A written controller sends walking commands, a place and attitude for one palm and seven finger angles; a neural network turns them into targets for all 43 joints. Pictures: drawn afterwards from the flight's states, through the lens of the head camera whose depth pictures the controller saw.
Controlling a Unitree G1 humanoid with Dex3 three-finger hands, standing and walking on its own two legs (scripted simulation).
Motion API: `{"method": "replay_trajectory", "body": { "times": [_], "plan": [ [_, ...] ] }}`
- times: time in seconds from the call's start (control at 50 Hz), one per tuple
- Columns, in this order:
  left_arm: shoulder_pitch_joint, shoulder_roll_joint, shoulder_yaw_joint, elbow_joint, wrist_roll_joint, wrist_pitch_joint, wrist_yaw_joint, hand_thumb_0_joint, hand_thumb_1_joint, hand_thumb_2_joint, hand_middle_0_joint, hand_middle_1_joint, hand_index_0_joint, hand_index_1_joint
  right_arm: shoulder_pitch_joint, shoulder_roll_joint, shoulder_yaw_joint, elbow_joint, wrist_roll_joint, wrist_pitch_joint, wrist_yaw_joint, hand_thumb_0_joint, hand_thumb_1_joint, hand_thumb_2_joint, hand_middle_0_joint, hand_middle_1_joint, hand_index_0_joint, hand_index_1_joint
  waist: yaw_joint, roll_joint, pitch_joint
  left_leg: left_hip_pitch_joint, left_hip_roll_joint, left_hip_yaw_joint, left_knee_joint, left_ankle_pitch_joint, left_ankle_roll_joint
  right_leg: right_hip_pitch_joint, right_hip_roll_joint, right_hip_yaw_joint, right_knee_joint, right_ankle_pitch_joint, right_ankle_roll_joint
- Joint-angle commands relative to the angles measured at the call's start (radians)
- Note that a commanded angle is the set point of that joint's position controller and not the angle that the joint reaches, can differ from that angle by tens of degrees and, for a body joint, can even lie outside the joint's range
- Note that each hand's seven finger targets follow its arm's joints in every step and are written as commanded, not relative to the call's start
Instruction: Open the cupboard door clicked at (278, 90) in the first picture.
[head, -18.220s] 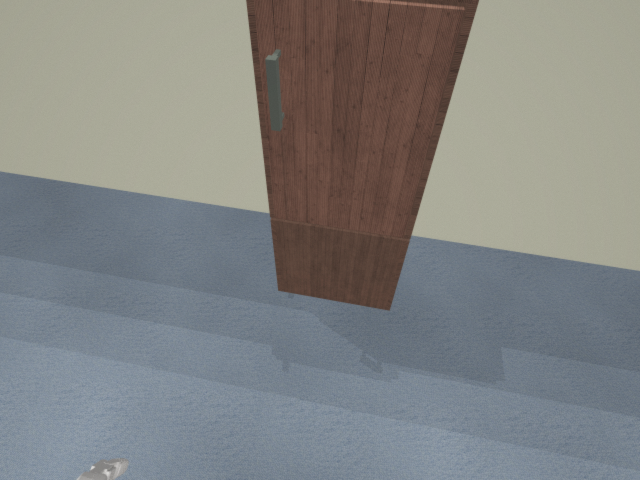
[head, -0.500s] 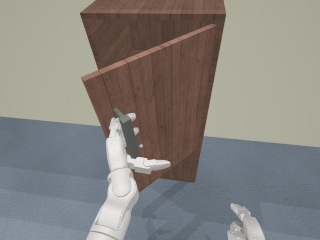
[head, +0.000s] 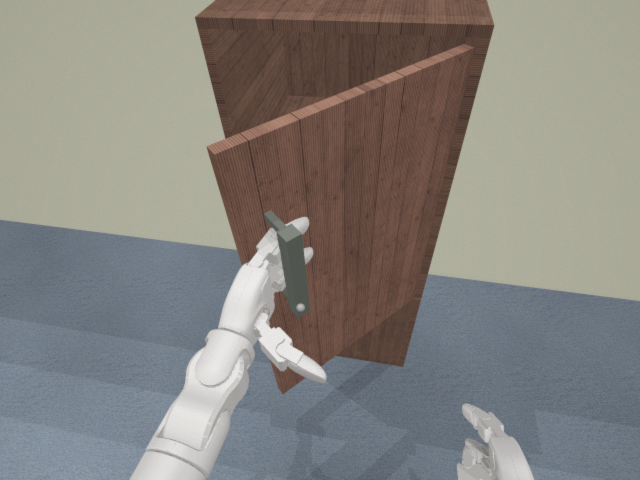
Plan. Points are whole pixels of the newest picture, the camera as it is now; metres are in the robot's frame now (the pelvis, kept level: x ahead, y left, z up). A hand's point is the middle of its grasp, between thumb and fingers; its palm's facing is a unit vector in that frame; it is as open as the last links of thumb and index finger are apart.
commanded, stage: slide the hand sideways off the handle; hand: left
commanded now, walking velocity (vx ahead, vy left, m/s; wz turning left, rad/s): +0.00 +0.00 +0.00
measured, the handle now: (286, 266) +0.36 +0.08 +0.09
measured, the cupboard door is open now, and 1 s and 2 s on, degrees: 48 48 48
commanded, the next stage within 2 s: draw the hand back to the body in 0.96 s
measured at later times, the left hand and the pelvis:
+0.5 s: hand (277, 332) +0.26 +0.08 +0.09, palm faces -0.16 -0.99 -0.03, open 16.1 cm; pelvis +0.03 +0.00 +0.00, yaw -2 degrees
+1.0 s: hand (217, 358) +0.23 +0.14 +0.08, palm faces -0.06 -1.00 -0.07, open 16.2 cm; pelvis +0.03 -0.01 -0.01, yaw -1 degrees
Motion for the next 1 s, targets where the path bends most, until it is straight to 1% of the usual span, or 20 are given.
{"method": "replay_trajectory", "body": {
  "times": [0.0, 0.04, 0.06, 0.08, 0.12, 0.16, 0.22, 0.24, 0.28, 0.4, 0.44, 0.46, 0.56, 0.66, 0.68, 0.72, 0.82, 0.9, 0.94, 0.98],
  "plan": [
    [-0.194, -0.093, -0.004, -0.267, -0.015, -0.038, -0.001, 0.0, -0.5, 0.3, -0.15, -0.3, -0.15, -0.3, -0.106, -0.081, -0.039, -0.187, 0.0, -0.092, 0.017, 0.0, -0.9, -0.9, 0.2, 0.3, 0.2, 0.3, -0.021, -0.115, -0.181, -0.082, 0.041, -0.083, -0.157, 0.078, -0.034, 0.154, -0.001, 0.075, -0.079, -0.009, 0.02],
    [-0.142, -0.075, -0.001, -0.319, 0.023, -0.039, 0.029, 0.0, -0.5, 0.3, -0.15, -0.3, -0.15, -0.3, -0.102, -0.08, -0.045, -0.199, -0.006, -0.094, 0.028, 0.0, -0.9, -0.9, 0.2, 0.3, 0.2, 0.3, -0.011, -0.12, -0.192, -0.083, 0.045, -0.073, -0.151, 0.097, -0.033, 0.163, -0.002, 0.082, -0.07, 0.011, 0.02],
    [-0.105, -0.047, 0.016, -0.316, 0.037, -0.034, 0.039, 0.0, -0.5, 0.3, -0.15, -0.3, -0.15, -0.3, -0.1, -0.083, -0.046, -0.197, -0.006, -0.09, 0.031, 0.0, -0.9, -0.9, 0.2, 0.3, 0.2, 0.3, -0.004, -0.081, -0.181, -0.089, 0.045, -0.068, -0.15, 0.104, -0.037, 0.161, -0.003, 0.086, -0.069, 0.013, 0.016],
    [-0.106, -0.06, 0.001, -0.335, 0.048, -0.028, 0.042, 0.0, -0.5, 0.3, -0.15, -0.3, -0.15, -0.3, -0.1, -0.079, -0.043, -0.201, -0.006, -0.087, 0.034, 0.0, -0.9, -0.9, 0.2, 0.3, 0.2, 0.3, -0.011, -0.057, -0.176, -0.084, 0.045, -0.067, -0.149, 0.106, -0.041, 0.151, -0.004, 0.083, -0.063, 0.017, 0.014],
    [-0.09, -0.031, 0.026, -0.343, 0.057, -0.017, 0.051, 0.0, -0.5, 0.3, -0.15, -0.3, -0.15, -0.3, -0.101, -0.081, -0.041, -0.208, -0.007, -0.081, 0.032, 0.0, -0.9, -0.9, 0.2, 0.3, 0.2, 0.3, -0.011, -0.109, -0.166, -0.106, 0.046, -0.062, -0.144, 0.082, -0.034, 0.159, -0.003, 0.093, -0.071, 0.0, 0.018],
    [-0.032, 0.0, 0.059, -0.366, 0.061, -0.006, 0.055, 0.0, -0.5, 0.3, -0.15, -0.3, -0.15, -0.3, -0.106, -0.08, -0.043, -0.217, -0.008, -0.074, 0.028, 0.0, -0.9, -0.9, 0.2, 0.3, 0.2, 0.3, 0.004, -0.116, -0.172, -0.112, 0.047, -0.057, -0.146, 0.089, -0.032, 0.181, -0.002, 0.096, -0.073, 0.007, 0.017],
    [0.062, 0.015, 0.093, -0.426, 0.05, 0.009, 0.048, 0.0, -0.5, 0.3, -0.15, -0.3, -0.15, -0.3, -0.109, -0.074, -0.041, -0.227, -0.007, -0.065, 0.024, 0.0, -0.9, -0.9, 0.2, 0.3, 0.2, 0.3, 0.015, -0.1, -0.198, -0.107, 0.045, -0.04, -0.142, 0.136, -0.035, 0.229, -0.004, 0.104, -0.071, 0.079, 0.017],
    [0.103, -0.002, 0.078, -0.45, 0.043, 0.016, 0.04, 0.0, -0.5, 0.3, -0.15, -0.3, -0.15, -0.3, -0.113, -0.072, -0.039, -0.235, -0.008, -0.063, 0.025, 0.0, -0.9, -0.9, 0.2, 0.3, 0.2, 0.3, 0.015, -0.088, -0.197, -0.102, 0.043, -0.034, -0.136, 0.15, -0.032, 0.234, -0.004, 0.105, -0.071, 0.106, 0.019],
    [0.119, 0.016, 0.097, -0.487, 0.037, 0.021, 0.037, 0.0, -0.5, 0.3, -0.15, -0.3, -0.15, -0.3, -0.115, -0.072, -0.039, -0.237, -0.007, -0.059, 0.022, 0.0, -0.9, -0.9, 0.2, 0.3, 0.2, 0.3, 0.007, -0.091, -0.193, -0.105, 0.043, -0.033, -0.132, 0.161, -0.031, 0.235, -0.005, 0.106, -0.072, 0.125, 0.021],
    [0.28, 0.076, 0.168, -0.593, 0.013, -0.009, 0.024, 0.0, -0.5, 0.3, -0.15, -0.3, -0.15, -0.3, -0.096, -0.071, -0.042, -0.243, -0.009, -0.078, 0.013, 0.0, -0.9, -0.9, 0.2, 0.3, 0.2, 0.3, 0.006, -0.073, -0.191, -0.111, 0.041, -0.027, -0.103, 0.19, -0.025, 0.249, -0.003, 0.122, -0.068, 0.185, 0.026],
    [0.279, 0.084, 0.169, -0.612, 0.009, -0.023, 0.008, 0.0, -0.5, 0.3, -0.15, -0.3, -0.15, -0.3, -0.089, -0.075, -0.043, -0.24, -0.008, -0.086, 0.011, 0.0, -0.9, -0.9, 0.2, 0.3, 0.2, 0.3, -0.01, -0.084, -0.189, -0.119, 0.039, -0.027, -0.091, 0.182, -0.022, 0.24, -0.002, 0.129, -0.068, 0.182, 0.03],
    [0.3, 0.084, 0.17, -0.625, 0.003, -0.029, 0.0, 0.0, -0.5, 0.3, -0.15, -0.3, -0.15, -0.3, -0.088, -0.076, -0.044, -0.242, -0.008, -0.092, 0.01, 0.0, -0.9, -0.9, 0.2, 0.3, 0.2, 0.3, -0.009, -0.058, -0.183, -0.12, 0.038, -0.029, -0.087, 0.191, -0.022, 0.235, -0.001, 0.128, -0.064, 0.189, 0.026],
    [0.377, 0.127, 0.222, -0.633, -0.027, -0.058, -0.046, 0.0, -0.5, 0.3, -0.15, -0.3, -0.15, -0.3, -0.071, -0.087, -0.047, -0.235, -0.006, -0.122, 0.003, 0.0, -0.9, -0.9, 0.2, 0.3, 0.2, 0.3, -0.014, -0.066, -0.194, -0.145, 0.034, -0.031, -0.058, 0.186, -0.019, 0.237, -0.004, 0.145, -0.062, 0.192, 0.032],
    [0.423, 0.166, 0.276, -0.631, -0.057, -0.073, -0.083, 0.0, -0.5, 0.3, -0.15, -0.3, -0.15, -0.3, -0.062, -0.096, -0.051, -0.236, -0.002, -0.146, -0.003, 0.0, -0.9, -0.9, 0.2, 0.3, 0.2, 0.3, -0.015, -0.089, -0.184, -0.185, 0.031, -0.034, -0.033, 0.159, -0.02, 0.235, -0.012, 0.169, -0.068, 0.151, 0.039],
    [0.431, 0.151, 0.262, -0.641, -0.063, -0.077, -0.092, 0.0, -0.5, 0.3, -0.15, -0.3, -0.15, -0.3, -0.066, -0.095, -0.049, -0.241, -0.003, -0.152, -0.002, 0.0, -0.9, -0.9, 0.2, 0.3, 0.2, 0.3, -0.014, -0.083, -0.186, -0.191, 0.03, -0.033, -0.029, 0.152, -0.019, 0.237, -0.017, 0.177, -0.07, 0.146, 0.043],
    [0.478, 0.187, 0.314, -0.636, -0.077, -0.083, -0.105, 0.0, -0.5, 0.3, -0.15, -0.3, -0.15, -0.3, -0.058, -0.097, -0.051, -0.238, 0.0, -0.159, -0.004, 0.0, -0.9, -0.9, 0.2, 0.3, 0.2, 0.3, -0.002, -0.076, -0.198, -0.198, 0.03, -0.034, -0.023, 0.153, -0.022, 0.25, -0.02, 0.184, -0.068, 0.147, 0.043],
    [0.5, 0.218, 0.369, -0.624, -0.112, -0.095, -0.136, 0.0, -0.5, 0.3, -0.15, -0.3, -0.15, -0.3, -0.063, -0.107, -0.052, -0.234, 0.004, -0.172, -0.01, 0.0, -0.9, -0.9, 0.2, 0.3, 0.2, 0.3, -0.005, -0.088, -0.172, -0.234, 0.03, -0.038, -0.001, 0.113, -0.023, 0.235, -0.031, 0.215, -0.087, 0.072, 0.05],
    [0.538, 0.219, 0.374, -0.64, -0.134, -0.111, -0.17, 0.0, -0.5, 0.3, -0.15, -0.3, -0.15, -0.3, -0.059, -0.112, -0.055, -0.237, 0.008, -0.193, -0.01, 0.0, -0.9, -0.9, 0.2, 0.3, 0.2, 0.3, -0.006, -0.052, -0.187, -0.234, 0.028, -0.039, 0.013, 0.106, -0.024, 0.225, -0.035, 0.217, -0.085, 0.052, 0.051],
    [0.463, 0.189, 0.306, -0.663, -0.135, -0.126, -0.195, 0.0, -0.5, 0.3, -0.15, -0.3, -0.15, -0.3, -0.056, -0.122, -0.054, -0.236, 0.01, -0.212, -0.014, 0.0, -0.9, -0.9, 0.2, 0.3, 0.2, 0.3, -0.036, -0.048, -0.163, -0.226, 0.029, -0.042, 0.018, 0.099, -0.019, 0.181, -0.03, 0.202, -0.087, 0.022, 0.052],
    [0.439, 0.195, 0.296, -0.653, -0.139, -0.134, -0.21, 0.0, -0.5, 0.3, -0.15, -0.3, -0.15, -0.3, -0.054, -0.129, -0.056, -0.229, 0.012, -0.232, -0.018, 0.0, -0.9, -0.9, 0.2, 0.3, 0.2, 0.3, -0.043, -0.068, -0.142, -0.231, 0.032, -0.05, 0.024, 0.079, -0.017, 0.15, -0.029, 0.2, -0.094, -0.033, 0.051]
  ]
}}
